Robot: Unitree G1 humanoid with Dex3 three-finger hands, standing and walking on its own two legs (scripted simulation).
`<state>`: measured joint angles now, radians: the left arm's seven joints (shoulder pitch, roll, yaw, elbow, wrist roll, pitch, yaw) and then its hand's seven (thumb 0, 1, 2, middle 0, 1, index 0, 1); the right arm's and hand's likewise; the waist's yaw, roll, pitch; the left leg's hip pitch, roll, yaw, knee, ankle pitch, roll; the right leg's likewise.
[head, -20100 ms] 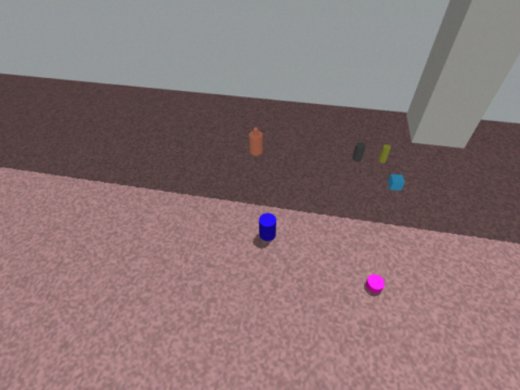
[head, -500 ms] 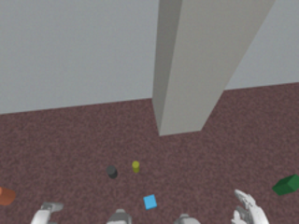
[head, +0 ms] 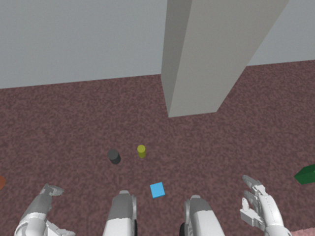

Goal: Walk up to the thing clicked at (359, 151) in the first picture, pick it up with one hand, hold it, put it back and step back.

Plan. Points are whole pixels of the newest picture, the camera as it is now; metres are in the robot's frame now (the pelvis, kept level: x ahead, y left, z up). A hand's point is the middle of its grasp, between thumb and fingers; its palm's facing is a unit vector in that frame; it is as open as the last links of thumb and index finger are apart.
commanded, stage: rise first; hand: left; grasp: from above
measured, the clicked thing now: (114, 157) +0.46 +0.22 -0.56
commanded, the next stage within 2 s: approach in 1.62 s
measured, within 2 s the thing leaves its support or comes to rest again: neither
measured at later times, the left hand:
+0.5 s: hand (82, 177) +0.32 +0.29 -0.32, palm faces -0.46 -0.30 -0.84, open 14.0 cm
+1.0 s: hand (89, 166) +0.37 +0.29 -0.40, palm faces -0.46 -0.08 -0.89, open 14.1 cm
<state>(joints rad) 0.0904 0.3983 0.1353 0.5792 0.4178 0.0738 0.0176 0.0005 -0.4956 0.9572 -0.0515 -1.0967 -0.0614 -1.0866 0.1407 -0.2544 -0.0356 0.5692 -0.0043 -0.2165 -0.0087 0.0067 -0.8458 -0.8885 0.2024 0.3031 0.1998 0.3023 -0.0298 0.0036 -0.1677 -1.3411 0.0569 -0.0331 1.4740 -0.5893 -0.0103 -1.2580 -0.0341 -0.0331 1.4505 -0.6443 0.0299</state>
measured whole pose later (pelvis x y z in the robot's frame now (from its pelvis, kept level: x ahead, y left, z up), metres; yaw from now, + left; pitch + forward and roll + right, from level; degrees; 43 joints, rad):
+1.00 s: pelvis -0.07 +0.00 -0.25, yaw -6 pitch +32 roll -7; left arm -0.78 0.72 0.14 1.25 1.18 -0.25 0.29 0.00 -0.52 1.01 -0.08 -1.00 -0.09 -1.00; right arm 0.12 -0.26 -0.02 0.76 -0.10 -0.03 0.09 0.00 -0.90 -0.90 0.20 0.30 0.20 0.30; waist -0.13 -0.02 -0.08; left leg -2.25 0.06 -0.14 2.28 -0.62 -0.01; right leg -2.12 0.01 -0.06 2.24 -0.69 0.04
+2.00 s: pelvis -0.06 +0.00 -0.28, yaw -8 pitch +33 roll -8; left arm -0.96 0.74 0.04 1.42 1.27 -0.23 0.42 0.00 -0.53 0.98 -0.08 -1.04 -0.09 -1.03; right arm 0.11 -0.25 0.05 0.78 -0.16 -0.06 0.12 0.00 -0.91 -0.90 0.20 0.30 0.20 0.30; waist -0.21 -0.05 -0.04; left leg -2.34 0.06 -0.17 2.39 -0.65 -0.02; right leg -2.22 0.03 -0.07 2.34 -0.71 0.04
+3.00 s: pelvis -0.06 +0.00 -0.30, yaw -11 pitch +31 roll -10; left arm -1.04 0.84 0.13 1.59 1.27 -0.16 0.49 0.00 -0.53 1.00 -0.08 -0.98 -0.08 -0.99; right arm 0.09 -0.28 0.14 0.72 -0.20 -0.10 0.16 0.00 -0.90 -0.90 0.20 0.30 0.20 0.30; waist -0.31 -0.06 0.05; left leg -2.38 0.06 -0.22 2.47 -0.66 -0.02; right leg -2.24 0.05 -0.10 2.39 -0.71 0.05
